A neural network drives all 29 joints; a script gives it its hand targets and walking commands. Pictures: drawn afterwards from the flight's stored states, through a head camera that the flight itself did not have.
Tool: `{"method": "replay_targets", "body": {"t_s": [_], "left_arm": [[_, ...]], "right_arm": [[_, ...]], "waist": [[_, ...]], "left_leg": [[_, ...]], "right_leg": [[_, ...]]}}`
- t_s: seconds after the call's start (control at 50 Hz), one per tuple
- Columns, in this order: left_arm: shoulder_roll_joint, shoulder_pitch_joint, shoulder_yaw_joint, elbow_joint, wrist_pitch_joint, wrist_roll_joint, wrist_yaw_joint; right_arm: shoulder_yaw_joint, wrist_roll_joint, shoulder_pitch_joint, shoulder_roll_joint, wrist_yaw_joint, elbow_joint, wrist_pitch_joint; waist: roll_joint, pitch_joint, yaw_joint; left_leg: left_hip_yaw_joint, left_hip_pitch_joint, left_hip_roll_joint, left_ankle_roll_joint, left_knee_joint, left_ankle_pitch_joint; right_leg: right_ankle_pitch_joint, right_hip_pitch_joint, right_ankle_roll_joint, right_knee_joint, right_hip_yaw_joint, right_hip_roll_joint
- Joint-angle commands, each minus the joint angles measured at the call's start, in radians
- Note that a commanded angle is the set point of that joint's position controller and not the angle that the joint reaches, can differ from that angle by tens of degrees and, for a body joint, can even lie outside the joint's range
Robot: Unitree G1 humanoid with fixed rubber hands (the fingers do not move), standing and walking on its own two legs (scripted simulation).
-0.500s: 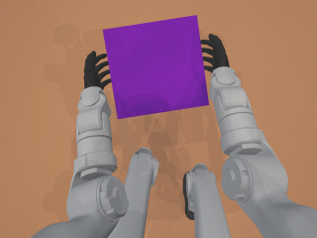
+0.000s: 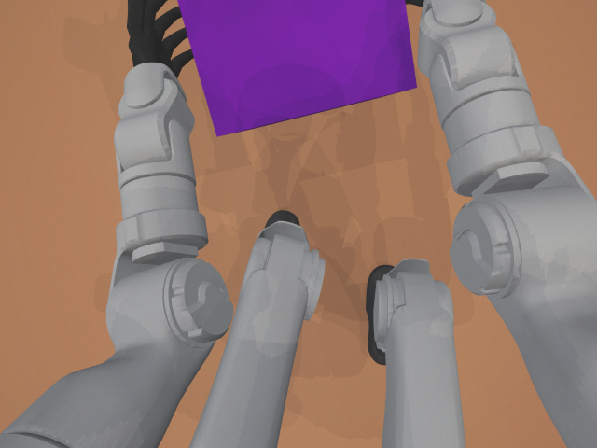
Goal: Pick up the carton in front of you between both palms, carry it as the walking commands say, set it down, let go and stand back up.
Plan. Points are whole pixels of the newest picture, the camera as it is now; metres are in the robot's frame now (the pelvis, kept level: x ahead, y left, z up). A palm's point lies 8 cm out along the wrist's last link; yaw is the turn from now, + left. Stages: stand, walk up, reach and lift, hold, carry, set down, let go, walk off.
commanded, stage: set down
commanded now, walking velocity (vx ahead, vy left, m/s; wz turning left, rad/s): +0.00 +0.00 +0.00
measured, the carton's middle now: (297, 34) +0.54 +0.16 -0.24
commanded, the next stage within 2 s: none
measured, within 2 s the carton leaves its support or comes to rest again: rests again in 0.86 s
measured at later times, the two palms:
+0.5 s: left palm (178, 68) +0.46 +0.29 -0.22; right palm (415, 6) +0.60 +0.02 -0.23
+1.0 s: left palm (176, 67) +0.47 +0.30 -0.24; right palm (408, 8) +0.60 +0.03 -0.24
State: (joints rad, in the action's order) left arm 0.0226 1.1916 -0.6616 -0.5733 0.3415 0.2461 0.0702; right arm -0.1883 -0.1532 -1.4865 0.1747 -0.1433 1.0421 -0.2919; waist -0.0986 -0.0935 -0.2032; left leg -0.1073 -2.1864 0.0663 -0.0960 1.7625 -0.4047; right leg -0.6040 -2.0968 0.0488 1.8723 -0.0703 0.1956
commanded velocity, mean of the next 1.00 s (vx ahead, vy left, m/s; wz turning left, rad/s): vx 0.00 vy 0.00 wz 0.00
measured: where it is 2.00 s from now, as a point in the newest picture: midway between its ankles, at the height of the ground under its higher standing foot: (325, 303)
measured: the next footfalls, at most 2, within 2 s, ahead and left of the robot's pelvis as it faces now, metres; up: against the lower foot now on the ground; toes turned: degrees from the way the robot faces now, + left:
none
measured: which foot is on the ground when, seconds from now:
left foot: down 0.00-1.00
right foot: down 0.00-1.00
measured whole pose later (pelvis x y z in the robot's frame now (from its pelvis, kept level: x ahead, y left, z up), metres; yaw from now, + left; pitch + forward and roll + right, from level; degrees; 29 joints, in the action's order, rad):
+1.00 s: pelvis +0.01 -0.01 -0.06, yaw +1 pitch +45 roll +5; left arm -0.13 1.38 -0.77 -0.80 0.25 0.21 -0.04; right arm -0.05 -0.12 -1.73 0.24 -0.08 1.20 -0.22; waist -0.06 -0.33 -0.25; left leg -0.03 -2.28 -0.02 -0.08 1.99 -0.49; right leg -0.68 -2.23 0.01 2.13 -0.06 0.19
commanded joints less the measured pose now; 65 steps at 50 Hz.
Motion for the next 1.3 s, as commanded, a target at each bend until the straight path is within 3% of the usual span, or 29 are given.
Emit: {"method": "replay_targets", "body": {"t_s": [0.0, 0.16, 0.22, 0.3, 0.44, 0.56, 0.86, 1.18, 1.28], "left_arm": [[0.600, 0.714, 0.458, 0.010, -0.039, -0.138, -0.232], [0.518, 0.805, 0.452, 0.000, -0.051, -0.188, -0.227], [0.483, 0.830, 0.419, -0.008, -0.060, -0.193, -0.235], [0.447, 0.823, 0.399, -0.023, -0.077, -0.210, -0.240], [0.418, 0.748, 0.325, -0.110, -0.085, -0.176, -0.257], [0.376, 0.725, 0.250, -0.158, -0.091, -0.139, -0.272], [0.283, 0.665, 0.173, -0.231, -0.094, -0.094, -0.276], [0.239, 0.525, 0.112, -0.308, -0.099, -0.080, -0.272], [0.214, 0.493, 0.081, -0.339, -0.106, -0.069, -0.264]], "right_arm": [[0.256, 0.130, -0.501, -0.825, 0.232, -0.048, 0.044], [0.318, 0.208, -0.610, -0.740, 0.233, -0.035, 0.056], [0.337, 0.226, -0.635, -0.710, 0.231, -0.037, 0.062], [0.386, 0.259, -0.664, -0.716, 0.220, -0.078, 0.076], [0.393, 0.244, -0.615, -0.721, 0.211, -0.031, 0.082], [0.344, 0.194, -0.574, -0.685, 0.200, 0.025, 0.083], [0.249, 0.096, -0.492, -0.542, 0.209, 0.118, 0.078], [0.208, 0.019, -0.348, -0.484, 0.235, 0.156, 0.073], [0.209, 0.009, -0.367, -0.429, 0.230, 0.147, 0.076]], "waist": [[-0.060, 1.196, -0.135], [-0.077, 1.166, -0.176], [-0.126, 1.082, -0.208], [-0.177, 1.061, -0.234], [-0.240, 0.989, -0.251], [-0.243, 0.892, -0.229], [-0.190, 0.679, -0.160], [-0.208, 0.556, -0.116], [-0.201, 0.542, -0.120]], "left_leg": [[0.226, 0.898, 0.031, 0.010, -0.043, 0.361], [0.229, 0.907, 0.015, 0.010, 0.047, 0.405], [0.225, 0.773, 0.013, 0.015, 0.065, 0.397], [0.215, 0.780, 0.009, 0.027, 0.095, 0.477], [0.217, 0.632, -0.006, 0.035, 0.124, 0.448], [0.215, 0.468, -0.017, 0.037, 0.135, 0.353], [0.188, 0.367, -0.023, 0.043, 0.150, 0.249], [0.162, 0.281, -0.008, 0.050, 0.178, 0.232], [0.169, 0.268, -0.014, 0.043, 0.190, 0.205]], "right_leg": [[0.158, 0.323, -0.020, -0.147, 0.132, 0.032], [0.161, 0.282, -0.021, -0.040, 0.137, 0.019], [0.187, 0.295, -0.022, -0.001, 0.131, 0.013], [0.249, 0.295, -0.017, 0.024, 0.127, 0.009], [0.320, 0.324, -0.014, 0.036, 0.095, -0.009], [0.336, 0.331, -0.022, 0.028, 0.061, -0.023], [0.268, 0.247, -0.049, 0.037, 0.044, -0.036], [0.315, 0.197, -0.070, 0.076, 0.029, -0.057], [0.305, 0.216, -0.070, 0.080, 0.018, -0.064]]}}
